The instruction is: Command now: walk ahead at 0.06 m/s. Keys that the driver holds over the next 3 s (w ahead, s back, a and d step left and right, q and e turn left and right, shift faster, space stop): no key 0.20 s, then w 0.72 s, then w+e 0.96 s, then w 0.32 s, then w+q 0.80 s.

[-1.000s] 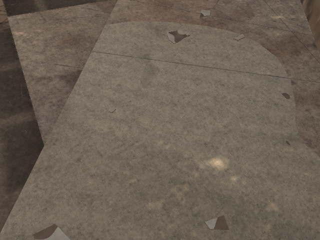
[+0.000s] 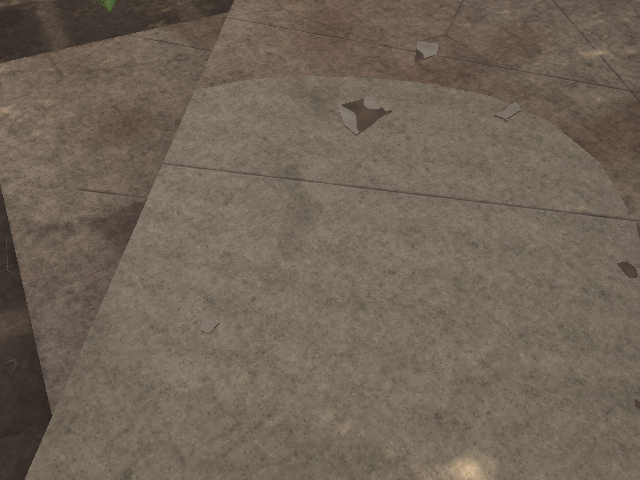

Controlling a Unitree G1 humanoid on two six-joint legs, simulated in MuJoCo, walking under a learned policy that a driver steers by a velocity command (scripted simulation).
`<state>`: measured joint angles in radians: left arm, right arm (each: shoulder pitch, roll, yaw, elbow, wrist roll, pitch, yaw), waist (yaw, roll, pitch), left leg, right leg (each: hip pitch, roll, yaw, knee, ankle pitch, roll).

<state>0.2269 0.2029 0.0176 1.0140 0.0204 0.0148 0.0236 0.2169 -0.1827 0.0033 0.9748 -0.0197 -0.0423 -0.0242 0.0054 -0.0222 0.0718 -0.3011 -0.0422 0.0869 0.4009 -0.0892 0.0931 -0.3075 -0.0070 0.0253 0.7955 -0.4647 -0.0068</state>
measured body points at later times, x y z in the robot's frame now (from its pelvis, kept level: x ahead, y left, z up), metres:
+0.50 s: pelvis +0.07 +0.00 +0.00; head +0.07 +0.02 +0.45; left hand +0.03 +0.24 -0.17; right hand +0.09 -0.25 -0.14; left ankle +0.08 +0.08 -0.74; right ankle +0.01 -0.13 -0.74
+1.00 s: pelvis +0.31 -0.02 -0.02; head +0.35 -0.03 +0.43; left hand +0.48 +0.21 -0.14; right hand +0.23 -0.25 -0.17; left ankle +0.10 +0.08 -0.68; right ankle +0.42 -0.08 -0.74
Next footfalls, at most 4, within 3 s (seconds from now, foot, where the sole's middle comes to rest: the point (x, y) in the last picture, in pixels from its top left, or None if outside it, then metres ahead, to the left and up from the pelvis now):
0.12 right None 0.05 -0.13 -0.77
0.94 right None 0.46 -0.08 -0.77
1.52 left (305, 340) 0.79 0.05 -0.77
2.04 right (435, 294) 0.93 -0.27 -0.77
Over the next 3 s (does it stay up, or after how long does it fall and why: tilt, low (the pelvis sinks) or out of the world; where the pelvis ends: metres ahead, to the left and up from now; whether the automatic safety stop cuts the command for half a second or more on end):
stays up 1.30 -0.37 0.00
